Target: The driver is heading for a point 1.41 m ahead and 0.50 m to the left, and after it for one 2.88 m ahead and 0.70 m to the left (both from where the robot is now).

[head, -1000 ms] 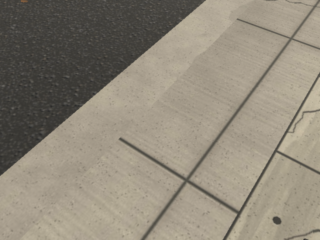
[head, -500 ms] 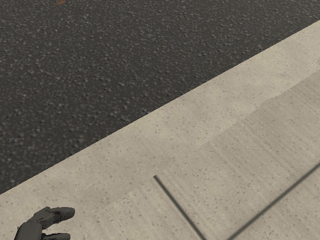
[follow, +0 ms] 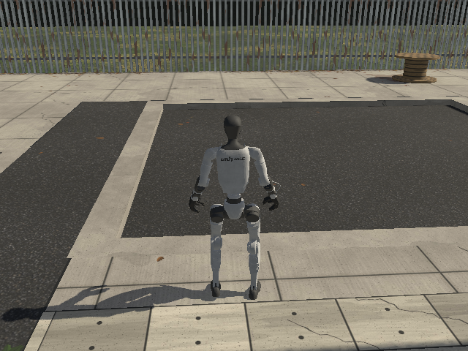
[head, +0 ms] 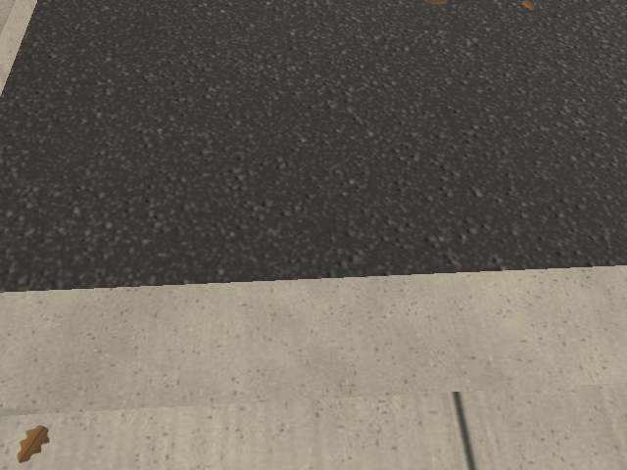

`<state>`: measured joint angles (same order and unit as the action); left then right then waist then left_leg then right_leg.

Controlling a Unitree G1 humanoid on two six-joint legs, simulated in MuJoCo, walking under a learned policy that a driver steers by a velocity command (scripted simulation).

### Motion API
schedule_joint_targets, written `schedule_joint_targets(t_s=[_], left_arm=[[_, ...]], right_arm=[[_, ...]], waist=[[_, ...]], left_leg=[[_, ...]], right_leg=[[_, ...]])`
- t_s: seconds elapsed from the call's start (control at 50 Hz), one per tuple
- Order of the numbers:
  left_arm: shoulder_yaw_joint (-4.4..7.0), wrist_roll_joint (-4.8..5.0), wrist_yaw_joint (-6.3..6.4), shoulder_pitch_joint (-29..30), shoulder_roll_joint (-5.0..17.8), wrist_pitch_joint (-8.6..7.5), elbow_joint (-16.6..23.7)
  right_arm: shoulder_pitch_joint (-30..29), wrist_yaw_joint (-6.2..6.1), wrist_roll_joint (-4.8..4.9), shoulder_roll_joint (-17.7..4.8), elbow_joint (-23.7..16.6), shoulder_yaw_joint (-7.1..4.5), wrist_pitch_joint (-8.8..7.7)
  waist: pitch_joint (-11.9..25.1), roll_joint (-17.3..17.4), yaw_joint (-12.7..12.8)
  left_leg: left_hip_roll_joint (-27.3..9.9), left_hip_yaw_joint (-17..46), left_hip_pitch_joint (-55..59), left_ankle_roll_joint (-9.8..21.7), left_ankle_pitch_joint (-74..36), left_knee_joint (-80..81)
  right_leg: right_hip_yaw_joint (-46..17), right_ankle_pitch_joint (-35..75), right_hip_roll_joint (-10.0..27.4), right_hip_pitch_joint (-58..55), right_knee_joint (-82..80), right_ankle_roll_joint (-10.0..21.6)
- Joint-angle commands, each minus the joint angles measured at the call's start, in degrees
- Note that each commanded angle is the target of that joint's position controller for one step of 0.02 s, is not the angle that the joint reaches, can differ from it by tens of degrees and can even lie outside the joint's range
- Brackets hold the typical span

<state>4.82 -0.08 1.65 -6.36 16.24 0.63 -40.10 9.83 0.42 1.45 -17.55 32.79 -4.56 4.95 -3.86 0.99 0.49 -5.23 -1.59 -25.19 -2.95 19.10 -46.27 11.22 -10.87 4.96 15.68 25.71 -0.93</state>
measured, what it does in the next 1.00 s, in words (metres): walks ahead, turning left: left foot, then right foot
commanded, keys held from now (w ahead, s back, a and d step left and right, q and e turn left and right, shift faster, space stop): q+shift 0.04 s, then w+q+shift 0.62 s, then w+shift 0.08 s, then w+e+shift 0.26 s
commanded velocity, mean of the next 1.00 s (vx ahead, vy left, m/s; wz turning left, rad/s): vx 0.73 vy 0.00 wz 0.73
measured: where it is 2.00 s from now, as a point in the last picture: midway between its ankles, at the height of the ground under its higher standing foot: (86, 247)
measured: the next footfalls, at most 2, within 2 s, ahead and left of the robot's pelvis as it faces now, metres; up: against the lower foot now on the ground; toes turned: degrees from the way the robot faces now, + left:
left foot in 0.04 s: +0.04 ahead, +0.13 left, +0.00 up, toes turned +6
right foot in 0.46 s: +0.28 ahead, -0.05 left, +0.00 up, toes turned +29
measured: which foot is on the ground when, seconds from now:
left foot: up 0.00-0.02, down 0.04-0.46, up 0.48-0.88, down 0.90-1.00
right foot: down 0.00-0.04, up 0.06-0.44, down 0.46-0.90, up 0.92-1.00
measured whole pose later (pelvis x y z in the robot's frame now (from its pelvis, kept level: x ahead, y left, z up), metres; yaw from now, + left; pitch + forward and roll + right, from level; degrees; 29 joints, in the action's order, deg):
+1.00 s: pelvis +0.45 +0.27 -0.02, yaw +40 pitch +1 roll +0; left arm 0.5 0.7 -0.1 -30.1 12.4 -2.9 -53.1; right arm 6.6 1.0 -3.5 -15.3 41.0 -0.7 -2.9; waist -3.1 1.3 5.0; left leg 2.7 -6.8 -22.3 5.5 16.1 -37.0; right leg -1.0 -17.4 3.4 11.3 70.7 5.3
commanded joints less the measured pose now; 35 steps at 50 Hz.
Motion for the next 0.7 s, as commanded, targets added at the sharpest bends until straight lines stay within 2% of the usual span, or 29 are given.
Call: schedule_joint_targets(t_s=[0.02,0.04,0.06,0.08,0.1,0.12,0.14,0.16,0.18,0.22,0.26,0.28,0.3,0.32,0.36,0.38,0.42,0.44,0.46,0.48,0.5,0.52,0.54,0.56,0.6,0.62,0.66,0.7], left_arm=[[3.23,1.52,-0.6,2.1,9.8,-1.21,3.1],[2.9,1.6,-0.87,-0.6,7.6,-1.12,1.7],[2.4,0.4,-1.3,-1.7,5.0,-0.82,2.1],[1.59,-0.99,-1.11,3.8,3.3,-1.58,7.5],[2.29,0.18,-1.31,10.4,6.4,-2.92,8.7],[3.03,1.66,-1.66,11.7,8.3,-4.16,9.1],[3.53,1.39,-1.67,9.3,9.1,-4.98,7.4],[3.63,0.46,-1.76,7.7,9.3,-5.61,6.4],[3.59,0.17,-2.13,6.9,8.7,-6.2,5.6],[3.22,0.28,-2.69,7.0,7.3,-7.01,4.7],[2.57,0.69,-2.93,8.3,5.8,-7.26,4.7],[0.75,-4.59,-4.47,4.0,3.6,-3.19,2.4],[0.84,-4.05,-4.78,4.7,3.9,-1.6,3.0],[0.55,-2.96,-4.75,7.1,4.4,-0.97,4.2],[0.13,-1.49,-4.49,10.9,5.1,-1.11,6.2],[0.02,-1.2,-4.25,11.2,5.5,-1.51,6.7],[0.32,-0.27,-3.37,6.2,7.0,-2.39,6.0],[0.77,-0.05,-2.61,-0.2,8.1,-2.97,4.5],[1.69,-0.69,-1.68,-10.1,10.8,-3.77,1.9],[2.84,-2.76,-0.68,-20.3,16.3,-4.5,0.6],[3.34,-3.63,-0.76,-18.0,20.7,-4.43,1.3],[2.41,-3.32,-1.08,-11.4,15.6,-4.13,3.0],[1.13,-2.62,-1.1,-9.2,10.8,-3.91,3.7],[0.29,-2.37,-1.06,-9.2,8.4,-3.86,3.1],[-0.56,-2.02,-0.73,-12.8,6.5,-4.53,0.6],[-0.69,-1.83,-1.03,-15.1,6.1,-5.11,-0.5],[-0.99,-1.64,-1.53,-18.2,4.9,-5.97,-2.4],[-1.57,-1.94,-1.78,-20.3,4.0,-6.69,-3.9]], right_arm=[[3.4,0.56,0.09,-5.4,-3.0,-2.7,0.1],[7.1,0.04,-0.07,-7.2,-1.5,-3.73,0.08],[12.6,-0.96,0.3,-13.6,-0.3,-5.77,-0.34],[14.7,-0.77,-0.08,-18.8,-0.9,-6.33,-2.36],[15.1,0.01,-0.76,-14.9,-1.0,-5.45,-4.55],[12.7,-0.02,-0.74,-13.4,-0.3,-4.47,-6.04],[9.3,-0.36,-0.16,-11.9,-0.7,-3.72,-6.58],[7.1,-0.87,0.32,-10.6,-0.9,-3.06,-6.5],[6.4,-1.39,-0.07,-9.9,-1.2,-2.57,-6.51],[8.0,-2.07,-0.53,-9.5,-0.7,-2.24,-6.82],[9.7,-2.48,-0.17,-10.1,-0.1,-2.35,-7.11],[11.1,-0.37,-3.44,-13.0,2.0,-3.22,-5.8],[10.9,0.68,-3.19,-11.8,1.7,-3.07,-5.23],[11.1,1.28,-2.64,-11.2,1.6,-2.85,-4.95],[11.5,1.56,-2.49,-11.3,1.5,-2.85,-4.92],[10.6,1.3,-2.46,-11.9,1.2,-2.99,-5.1],[5.9,0.92,-2.44,-12.2,-0.2,-3.01,-5.71],[2.9,0.76,-2.54,-11.6,-0.9,-2.83,-6.02],[1.6,0.72,-2.64,-9.2,-1.2,-2.09,-6.69],[2.6,0.8,-2.67,-2.7,-1.7,-0.22,-7.69],[3.4,0.37,-0.39,-1.1,-4.7,0.49,-7.75],[3.3,-0.08,-1.63,-4.2,-2.9,0.39,-6.85],[2.0,0.72,-2.96,-6.1,-1.7,-0.1,-6.43],[1.2,1.9,-3.45,-6.4,-0.8,-0.24,-6.12],[-0.4,3.97,-3.81,-5.6,-0.3,0.03,-5.19],[-1.6,4.45,-3.62,-4.8,-0.8,0.34,-4.88],[-4.6,4.8,-3.39,-3.7,-1.5,0.91,-4.48],[-8.4,4.96,-3.64,-2.7,-2.6,1.6,-4.69]], waist=[[10.2,-9.3,-2.4],[9.9,-5.1,-3.3],[8.3,10.4,-3.9],[10.8,19.1,-4.4],[9.3,11.3,-8.6],[5.1,10.2,-6.5],[4.3,8.3,-3.8],[4.5,8.7,-2.4],[4.9,9.0,-1.7],[5.3,7.8,-1.8],[4.3,8.0,-2.2],[5.0,11.4,-2.8],[3.2,11.0,-2.9],[1.9,10.5,-3.8],[0.6,10.5,-4.9],[0.6,10.3,-4.6],[1.3,9.5,-1.1],[2.3,7.6,2.9],[5.5,2.7,7.7],[12.4,-12.8,11.2],[12.1,-24.5,6.9],[6.3,-13.3,3.8],[4.2,-7.6,2.9],[2.8,-5.6,2.4],[1.2,-8.7,2.9],[1.0,-9.3,3.2],[-0.1,-7.8,3.2],[-2.2,-6.6,2.9]], left_leg=[[2.8,-3.7,8.6,3.8,-4.5,13.4],[4.1,-1.4,16.0,6.2,-9.0,19.1],[-6.0,15.7,26.4,12.0,-18.0,24.2],[-14.6,39.4,30.4,23.1,5.0,27.9],[-15.0,42.5,29.2,23.5,26.3,35.1],[-14.2,41.6,26.1,21.0,31.4,37.4],[-12.4,37.8,24.0,18.6,26.7,36.3],[-10.2,33.6,21.9,17.0,22.7,35.8],[-7.9,30.4,19.8,16.0,19.6,35.7],[-5.5,27.3,18.3,15.4,13.2,35.4],[-3.9,25.7,15.9,15.2,9.7,34.8],[0.4,23.8,13.7,14.3,11.7,34.7],[1.2,24.1,11.2,14.5,12.1,34.6],[1.5,25.1,9.2,14.9,12.2,34.5],[1.1,27.8,8.6,15.5,12.1,33.7],[0.5,29.6,8.3,15.3,12.3,33.0],[-0.4,33.0,3.8,14.4,12.1,31.5],[0.4,32.9,-0.8,13.4,11.0,27.4],[4.0,29.3,-7.6,11.6,9.8,17.3],[12.0,18.2,-12.2,10.1,11.8,-5.3],[15.4,12.6,-25.8,9.1,13.7,-19.0],[8.7,11.3,-27.0,9.0,5.9,-26.1],[6.5,9.4,-25.7,8.5,1.3,-26.5],[4.2,8.8,-23.8,7.6,-1.9,-25.0],[1.9,6.7,-23.8,6.6,-5.8,-26.2],[1.8,6.1,-24.8,6.6,-7.3,-27.6],[1.6,5.5,-27.7,7.0,-10.1,-29.4],[3.1,5.3,-27.9,7.2,-11.9,-26.1]], right_leg=[[-5.9,9.6,13.4,-7.2,-1.0,7.5],[-3.0,4.8,10.6,-1.8,6.1,3.8],[2.1,-17.6,4.0,15.2,22.7,-1.4],[-6.9,-27.0,-4.2,33.5,35.8,-3.0],[-15.5,-22.4,-3.5,38.3,39.9,-0.4],[-17.1,-16.8,-2.8,39.2,38.1,1.9],[-17.2,-12.4,-2.0,36.6,36.0,2.2],[-17.3,-8.5,-1.9,33.3,32.3,1.7],[-16.5,-4.4,-2.7,29.3,30.1,1.1],[-15.2,1.8,-4.7,25.1,25.4,-0.4],[-15.0,4.8,-6.4,21.8,19.3,-1.6],[-11.2,2.3,-6.2,19.4,22.0,-3.1],[-10.8,0.8,-6.3,18.4,20.9,-4.1],[-10.5,-0.1,-6.3,17.2,19.0,-5.0],[-11.5,-2.3,-6.2,15.0,13.5,-5.7],[-12.3,-3.2,-5.9,12.6,11.0,-5.2],[-13.7,-3.8,-5.6,1.6,6.8,-3.3],[-13.8,-3.1,-5.2,-7.8,4.1,-2.1],[-14.7,-5.4,-3.3,-21.1,3.0,-1.0],[-28.5,-25.3,9.5,-31.5,-3.5,-0.4],[-58.0,-45.2,19.8,-31.3,-17.0,1.4],[-56.5,-43.2,20.6,-24.1,-16.4,2.7],[-46.7,-36.2,17.8,-20.2,-14.0,2.9],[-36.2,-26.7,14.2,-17.5,-13.7,2.6],[-24.2,-14.8,9.7,-16.9,-14.3,2.3],[-21.1,-9.7,9.2,-17.6,-14.3,2.2],[-15.6,-1.3,9.4,-18.7,-14.6,1.9],[-11.2,7.3,8.6,-17.0,-15.7,2.5]])
Keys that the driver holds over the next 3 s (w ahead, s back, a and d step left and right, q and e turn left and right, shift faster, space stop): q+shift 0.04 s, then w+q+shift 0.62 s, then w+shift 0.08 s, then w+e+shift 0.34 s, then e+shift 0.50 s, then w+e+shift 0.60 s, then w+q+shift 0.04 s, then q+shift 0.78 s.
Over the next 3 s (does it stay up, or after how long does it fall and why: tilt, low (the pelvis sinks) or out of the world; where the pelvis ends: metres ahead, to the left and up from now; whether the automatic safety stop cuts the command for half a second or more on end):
stays up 1.55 0.38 -0.12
